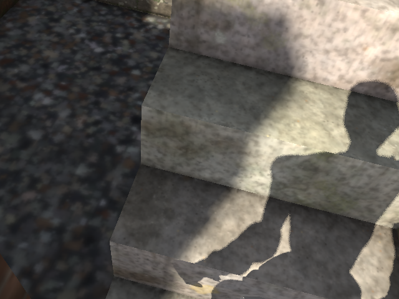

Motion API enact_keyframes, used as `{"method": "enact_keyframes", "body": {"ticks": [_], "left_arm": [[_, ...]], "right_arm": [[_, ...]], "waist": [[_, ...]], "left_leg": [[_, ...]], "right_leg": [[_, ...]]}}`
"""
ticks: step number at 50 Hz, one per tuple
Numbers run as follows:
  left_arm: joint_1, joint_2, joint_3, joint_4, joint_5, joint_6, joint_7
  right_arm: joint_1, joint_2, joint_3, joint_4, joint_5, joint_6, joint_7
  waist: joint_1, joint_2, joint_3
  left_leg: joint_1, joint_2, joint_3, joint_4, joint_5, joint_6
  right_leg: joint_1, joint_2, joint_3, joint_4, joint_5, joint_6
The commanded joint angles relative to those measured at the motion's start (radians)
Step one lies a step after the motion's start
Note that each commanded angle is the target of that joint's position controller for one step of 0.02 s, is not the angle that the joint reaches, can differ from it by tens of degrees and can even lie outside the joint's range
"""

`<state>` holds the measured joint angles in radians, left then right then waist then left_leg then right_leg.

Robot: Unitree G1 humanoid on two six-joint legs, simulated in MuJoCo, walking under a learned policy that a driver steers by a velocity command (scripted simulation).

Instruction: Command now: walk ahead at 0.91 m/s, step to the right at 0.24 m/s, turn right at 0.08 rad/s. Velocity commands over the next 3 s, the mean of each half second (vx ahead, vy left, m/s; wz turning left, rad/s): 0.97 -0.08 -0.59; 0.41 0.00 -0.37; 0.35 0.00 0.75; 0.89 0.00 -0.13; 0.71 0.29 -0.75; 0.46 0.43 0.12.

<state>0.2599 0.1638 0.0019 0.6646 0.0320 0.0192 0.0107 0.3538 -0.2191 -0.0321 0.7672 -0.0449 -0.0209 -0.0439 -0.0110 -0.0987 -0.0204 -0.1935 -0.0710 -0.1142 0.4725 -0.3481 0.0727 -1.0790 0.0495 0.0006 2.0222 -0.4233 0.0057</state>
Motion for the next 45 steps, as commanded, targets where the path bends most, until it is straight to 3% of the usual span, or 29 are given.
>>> {"method": "enact_keyframes", "body": {"ticks": [1, 3, 7, 8, 9, 10, 11, 12, 13, 14, 16, 18, 22, 25, 26, 27, 29, 30, 31, 32, 33, 34, 35, 37, 40, 41, 42, 44, 45], "left_arm": [[-0.226, 0.002, 0.005, -0.15, 0.014, -0.03, 0.026], [-0.265, -0.018, -0.01, -0.152, 0.0, -0.049, 0.006], [-0.393, -0.09, -0.065, -0.218, 0.037, -0.024, -0.029], [-0.297, -0.032, -0.072, -0.163, 0.011, -0.017, -0.043], [-0.264, 0.037, -0.049, -0.133, -0.033, -0.008, -0.04], [-0.081, 0.085, -0.017, -0.057, -0.068, -0.007, -0.044], [0.093, 0.108, 0.001, -0.055, -0.012, -0.03, -0.049], [0.161, 0.307, 0.075, 0.004, 0.008, 0.001, -0.01], [0.19, 0.374, 0.1, 0.078, 0.009, 0.027, 0.015], [0.086, 0.297, 0.104, 0.074, -0.013, 0.037, 0.043], [-0.024, 0.182, 0.084, 0.134, -0.027, 0.013, 0.064], [0.033, 0.141, 0.091, 0.193, 0.034, -0.047, 0.069], [0.016, 0.178, 0.106, 0.199, 0.002, -0.128, 0.047], [0.079, 0.183, 0.099, 0.257, -0.015, -0.146, 0.014], [0.112, 0.204, 0.106, 0.269, 0.001, -0.139, 0.024], [-0.003, 0.247, 0.116, 0.197, -0.026, -0.11, 0.049], [-0.173, 0.396, 0.178, 0.055, -0.026, -0.126, 0.019], [-0.238, 0.387, 0.191, 0.015, -0.038, -0.133, 0.008], [-0.209, 0.315, 0.19, 0.003, -0.039, -0.142, -0.009], [0.353, -0.021, 0.032, 0.275, 0.191, -0.106, -0.19], [0.297, 0.13, 0.062, 0.285, 0.095, -0.106, -0.224], [0.226, 0.183, 0.072, 0.273, 0.025, -0.109, -0.188], [0.133, 0.145, 0.054, 0.16, -0.021, -0.117, -0.14], [-0.055, 0.061, -0.014, 0.115, -0.016, -0.109, -0.099], [-0.062, 0.112, -0.017, 0.143, -0.011, -0.085, -0.144], [-0.056, 0.115, 0.022, 0.095, -0.088, -0.039, -0.029], [-0.068, 0.14, 0.021, 0.08, -0.091, -0.032, 0.004], [0.019, 0.115, 0.015, 0.079, -0.075, -0.003, 0.026], [0.044, 0.107, 0.011, 0.076, -0.065, 0.011, 0.033]], "right_arm": [[0.226, -0.202, -0.063, 0.062, -0.005, -0.018, -0.03], [0.148, -0.174, -0.059, 0.093, -0.001, -0.031, -0.018], [0.088, -0.145, -0.032, 0.144, 0.025, -0.05, 0.006], [-0.071, -0.191, -0.036, 0.057, 0.064, -0.043, 0.001], [-0.006, -0.238, -0.046, 0.05, 0.095, -0.055, -0.006], [-0.066, -0.275, -0.044, 0.001, 0.14, -0.068, -0.024], [-0.063, -0.309, -0.053, 0.009, 0.152, -0.089, 0.008], [-0.048, -0.291, -0.067, -0.06, 0.177, -0.111, 0.039], [-0.097, -0.195, -0.053, -0.046, 0.095, -0.122, 0.079], [-0.221, -0.166, -0.048, -0.081, 0.026, -0.122, 0.103], [-0.324, 0.017, 0.02, -0.223, -0.008, -0.113, 0.117], [-0.472, 0.103, 0.064, -0.345, -0.043, -0.148, 0.094], [-0.587, 0.112, 0.085, -0.465, -0.04, -0.159, 0.068], [-0.674, 0.125, 0.105, -0.515, -0.05, -0.099, 0.046], [-0.707, 0.14, 0.107, -0.53, -0.052, -0.087, 0.052], [-0.634, 0.16, 0.129, -0.504, -0.032, -0.072, 0.067], [-0.26, 0.021, 0.059, -0.373, 0.014, -0.066, 0.056], [-0.094, -0.03, 0.03, -0.317, 0.034, -0.059, 0.037], [-0.071, -0.066, 0.005, -0.267, 0.045, -0.079, 0.026], [0.208, -0.17, 0.038, -0.051, 0.106, 0.055, 0.092], [0.074, -0.19, 0.005, -0.087, 0.104, 0.103, 0.103], [0.014, -0.152, 0.019, -0.066, 0.084, 0.111, 0.101], [-0.13, -0.056, 0.042, 0.003, 0.066, 0.065, 0.107], [-0.271, 0.132, 0.079, 0.043, 0.025, 0.028, 0.061], [-0.211, 0.073, 0.06, 0.078, -0.032, -0.041, 0.014], [-0.187, 0.102, 0.047, 0.242, 0.02, -0.045, 0.045], [-0.134, 0.111, 0.059, 0.253, 0.042, -0.042, 0.07], [-0.321, 0.106, 0.072, 0.204, 0.052, -0.031, 0.068], [-0.375, 0.031, 0.052, 0.177, 0.052, -0.026, 0.061]], "waist": [[-0.063, 0.222, 0.077], [-0.016, 0.094, 0.113], [0.015, 0.142, 0.048], [0.068, 0.142, -0.061], [0.048, 0.191, -0.135], [0.131, 0.313, -0.284], [0.239, 0.413, -0.385], [0.262, 0.133, -0.398], [0.235, -0.146, -0.359], [0.224, 0.038, -0.3], [0.103, 0.168, -0.106], [0.076, 0.159, -0.004], [0.018, 0.072, 0.139], [0.009, 0.107, 0.117], [0.033, 0.088, 0.079], [-0.016, 0.066, -0.042], [-0.169, 0.019, -0.367], [-0.227, -0.04, -0.491], [-0.213, 0.093, -0.563], [-0.108, 0.468, -0.834], [-0.155, 0.343, -0.559], [-0.137, 0.284, -0.49], [-0.003, 0.17, -0.435], [0.012, 0.076, -0.273], [0.034, 0.074, -0.126], [0.079, 0.23, -0.101], [0.031, 0.239, -0.085], [0.13, 0.275, -0.072], [0.148, 0.28, -0.06]], "left_leg": [[0.404, 0.391, -0.169, -0.103, 0.599, 0.123], [0.311, 0.369, -0.024, -0.174, 0.594, 0.028], [0.157, 0.303, 0.166, -0.339, 0.93, -0.036], [-0.016, 0.268, 0.274, -0.381, 1.429, 0.002], [0.023, 0.271, 0.218, -0.274, 1.769, 0.032], [0.091, 0.354, 0.225, -0.011, 2.455, 0.066], [0.138, 0.401, 0.214, 0.313, 2.587, 0.104], [-0.082, 0.234, 0.212, 0.622, 2.213, 0.012], [-0.352, 0.0, 0.143, 0.955, 0.786, -0.012], [-0.444, -0.05, 0.006, 1.276, 0.426, -0.042], [-0.642, -0.042, -0.018, 1.586, 0.344, -0.043], [-0.913, -0.039, -0.053, 1.764, 0.133, -0.016], [-1.166, 0.048, -0.005, 1.842, -0.28, -0.006], [-1.058, 0.136, 0.062, 1.562, -0.2, 0.012], [-0.935, 0.113, 0.159, 1.447, -0.141, 0.0], [-0.448, 0.101, 0.236, 1.164, -0.123, 0.021], [0.1, 0.03, 0.227, 1.037, 0.025, -0.008], [0.108, 0.043, 0.143, 0.775, 0.017, -0.017], [0.274, 0.122, 0.021, 0.502, 0.018, 0.015], [0.519, 0.393, -0.683, 0.147, 0.641, 0.341], [0.235, 0.406, -0.795, 0.092, 0.355, 0.389], [0.088, 0.435, -0.635, 0.126, 0.571, 0.389], [0.055, 0.432, -0.44, 0.094, 0.463, 0.297], [-0.14, 0.321, -0.269, 0.071, -0.024, 0.144], [-0.344, 0.22, -0.049, -0.044, -0.144, 0.11], [-0.403, 0.174, 0.028, 0.068, -0.144, 0.126], [-0.413, 0.155, 0.067, 0.033, -0.1, 0.119], [-0.572, 0.128, 0.115, 0.001, 0.012, 0.093], [-0.578, 0.125, 0.116, -0.022, 0.073, 0.093]], "right_leg": [[-0.553, 0.036, 0.178, 0.34, -0.191, -0.07], [-0.473, 0.052, 0.156, 0.221, -0.162, -0.11], [-0.165, -0.019, -0.052, -0.169, -0.15, -0.137], [0.28, 0.04, -0.223, -0.557, -0.17, -0.142], [0.463, 0.097, -0.267, -0.738, -0.21, -0.128], [0.589, 0.179, -0.259, -0.669, -0.133, -0.139], [0.721, 0.199, -0.054, -0.889, -0.104, -0.173], [0.821, 0.051, 0.489, -1.229, -0.383, -0.304], [0.957, -0.095, 0.972, -1.635, -0.46, -0.4], [0.863, -0.098, 1.108, -1.722, -0.42, -0.423], [0.68, -0.07, 0.881, -1.541, -0.262, -0.434], [0.741, -0.049, 0.7, -1.541, 0.046, -0.415], [0.741, -0.097, 0.408, -1.725, 0.566, -0.325], [0.613, -0.083, 0.265, -1.875, 0.323, -0.265], [0.602, -0.078, 0.244, -1.957, 0.437, -0.282], [0.416, -0.094, 0.136, -2.057, 0.723, -0.274], [0.582, -0.125, 0.136, -1.794, 1.814, -0.195], [0.774, -0.139, 0.16, -1.543, 1.94, -0.153], [0.692, -0.06, 0.149, -1.157, 1.75, -0.092], [0.277, 0.018, 0.37, -0.547, 0.552, -0.277], [0.109, 0.021, 0.402, -0.039, 0.423, -0.261], [0.019, 0.032, 0.393, 0.169, 0.38, -0.259], [-0.106, -0.012, 0.348, 0.062, 0.284, -0.22], [-0.097, -0.09, 0.28, -0.128, 0.189, -0.209], [0.004, -0.068, 0.103, -0.289, 0.263, -0.105], [0.19, 0.022, -0.002, -0.241, 0.329, 0.035], [0.211, 0.028, -0.053, -0.255, 0.316, 0.065], [0.546, -0.042, -0.053, -0.54, 0.39, 0.083], [0.664, -0.028, -0.107, -0.693, 0.406, 0.075]]}}
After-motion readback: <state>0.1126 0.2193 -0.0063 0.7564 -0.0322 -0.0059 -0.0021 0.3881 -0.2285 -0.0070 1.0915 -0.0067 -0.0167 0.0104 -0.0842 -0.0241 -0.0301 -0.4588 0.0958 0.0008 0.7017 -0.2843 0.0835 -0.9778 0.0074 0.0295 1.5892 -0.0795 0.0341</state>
